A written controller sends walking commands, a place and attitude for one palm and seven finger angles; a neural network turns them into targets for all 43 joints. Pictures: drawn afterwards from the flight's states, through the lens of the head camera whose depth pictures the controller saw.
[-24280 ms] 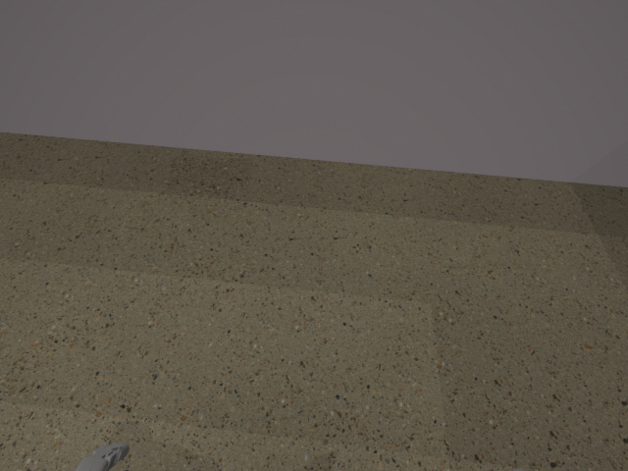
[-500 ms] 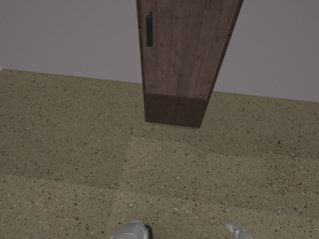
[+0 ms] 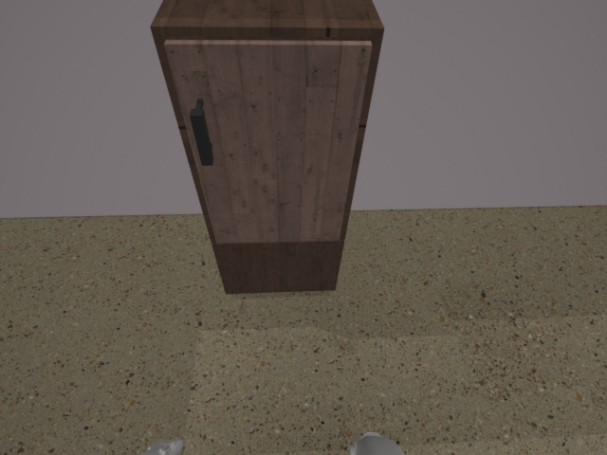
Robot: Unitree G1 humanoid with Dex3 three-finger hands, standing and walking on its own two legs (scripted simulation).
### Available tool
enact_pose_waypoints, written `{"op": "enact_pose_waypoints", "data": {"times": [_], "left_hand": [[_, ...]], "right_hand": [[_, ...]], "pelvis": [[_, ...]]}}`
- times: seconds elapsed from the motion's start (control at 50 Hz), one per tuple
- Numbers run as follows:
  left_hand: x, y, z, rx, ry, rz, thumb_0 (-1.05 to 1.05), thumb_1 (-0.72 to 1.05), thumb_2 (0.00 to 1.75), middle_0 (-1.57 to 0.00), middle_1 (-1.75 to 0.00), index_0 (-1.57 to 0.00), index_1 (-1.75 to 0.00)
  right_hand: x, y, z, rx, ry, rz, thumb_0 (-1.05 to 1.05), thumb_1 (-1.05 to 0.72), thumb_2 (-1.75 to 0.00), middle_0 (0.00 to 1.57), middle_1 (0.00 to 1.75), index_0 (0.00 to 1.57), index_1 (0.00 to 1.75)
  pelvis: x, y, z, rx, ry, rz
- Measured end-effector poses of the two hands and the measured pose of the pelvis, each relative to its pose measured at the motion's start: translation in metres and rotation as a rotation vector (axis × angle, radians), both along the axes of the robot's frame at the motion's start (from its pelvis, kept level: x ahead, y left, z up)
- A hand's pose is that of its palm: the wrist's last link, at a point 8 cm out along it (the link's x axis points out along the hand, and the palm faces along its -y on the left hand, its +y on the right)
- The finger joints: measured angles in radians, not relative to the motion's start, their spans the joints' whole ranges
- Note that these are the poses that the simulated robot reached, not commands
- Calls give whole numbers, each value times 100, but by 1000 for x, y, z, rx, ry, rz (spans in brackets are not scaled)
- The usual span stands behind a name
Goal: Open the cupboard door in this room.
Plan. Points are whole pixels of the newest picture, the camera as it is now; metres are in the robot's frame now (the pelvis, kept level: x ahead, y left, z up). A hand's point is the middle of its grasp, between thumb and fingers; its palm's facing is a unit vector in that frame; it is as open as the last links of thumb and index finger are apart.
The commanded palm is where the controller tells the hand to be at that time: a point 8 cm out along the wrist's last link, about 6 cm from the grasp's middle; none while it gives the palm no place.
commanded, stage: take the last steps up to it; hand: left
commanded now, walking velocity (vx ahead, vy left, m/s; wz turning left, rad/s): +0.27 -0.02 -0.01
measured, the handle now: (203, 132) +0.72 +0.20 +0.00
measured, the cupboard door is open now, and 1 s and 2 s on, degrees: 0 0 0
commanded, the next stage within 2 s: come to a stop and stand still in 0.36 s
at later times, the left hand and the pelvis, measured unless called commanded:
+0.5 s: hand out of the picture +0.11 +0.14 -0.18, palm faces +0.12 -0.98 -0.16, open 7.3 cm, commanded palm none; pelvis +0.14 -0.03 +0.00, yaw +3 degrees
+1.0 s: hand (204, 430) +0.19 +0.15 -0.18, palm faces +0.04 -0.96 -0.26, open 7.4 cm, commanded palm none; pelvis +0.13 -0.06 -0.01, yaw +1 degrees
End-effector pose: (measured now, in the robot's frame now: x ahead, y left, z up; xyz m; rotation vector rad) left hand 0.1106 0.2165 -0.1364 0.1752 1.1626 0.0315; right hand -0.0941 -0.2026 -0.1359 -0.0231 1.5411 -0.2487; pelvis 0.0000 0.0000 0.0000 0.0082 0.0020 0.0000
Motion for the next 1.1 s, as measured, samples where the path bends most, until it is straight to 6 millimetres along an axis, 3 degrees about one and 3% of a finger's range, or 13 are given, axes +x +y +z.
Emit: {"op": "enact_pose_waypoints", "data": {"times": [0.1,0.16,0.26,0.36,0.48,0.58,0.64,0.7,0.78,0.88,1.0,1.1], "left_hand": [[51,-39,-7,3,-36,-38,1,91,90,-20,-30,-20,-30],[56,-53,-5,0,-52,1,1,91,90,-20,-30,-20,-30],[48,-40,8,54,-57,140,-4,95,90,-21,-30,-20,-30],[22,-29,6,79,71,159,-3,94,90,-21,-30,-20,-30],[-8,-28,-12,17,225,217,-1,92,90,-20,-30,-20,-30],[-17,-23,-30,-32,338,251,0,91,90,-20,-30,-20,-30],[-9,-21,-30,-39,371,231,1,91,90,-20,-30,-20,-30],[5,-15,-25,-28,365,207,1,91,90,-20,-30,-20,-30],[29,-2,-21,10,311,178,1,91,90,-20,-30,-20,-30],[58,5,-17,61,205,167,1,91,90,-20,-30,-20,-30],[75,-19,-6,109,94,131,1,91,90,-20,-30,-19,-30],[63,-57,5,117,76,111,0,91,90,-20,-30,-20,-30]], "right_hand": [[8,-12,-15,59,91,-48,0,-91,-90,20,30,20,30],[35,-28,-18,73,105,-18,0,-91,-90,20,30,20,30],[125,-60,-18,35,-21,79,0,-91,-90,20,30,20,30],[225,-76,-11,-14,-210,140,0,-92,-90,19,30,19,30],[317,-63,2,-46,-335,236,0,-92,-90,19,30,19,30],[363,-34,5,-74,-369,296,0,-92,-90,19,30,19,30],[370,-18,7,-73,-364,286,0,-91,-90,19,30,20,30],[364,-10,6,-64,-346,250,0,-92,-90,20,30,20,30],[352,-26,9,-94,-344,201,-3,-94,-89,20,30,20,30],[317,-58,7,-113,-283,179,-2,-93,-89,20,30,20,30],[269,-99,-14,-80,-224,129,-1,-92,-90,20,30,20,30],[236,-120,-28,-23,-165,95,0,-92,-90,19,30,20,30]], "pelvis": [[38,-29,-13,7,9,-11],[55,-41,-12,0,-7,8],[80,-51,-2,-3,-16,30],[105,-49,1,-14,-10,36],[137,-33,-2,-34,-6,45],[163,-14,-10,-29,-11,40],[169,-7,-7,-23,-17,24],[167,-4,-3,-31,-20,23],[158,-9,0,-35,-16,13],[147,-27,-2,-27,-15,9],[134,-58,-10,1,-25,11],[126,-81,-9,12,-37,19]]}}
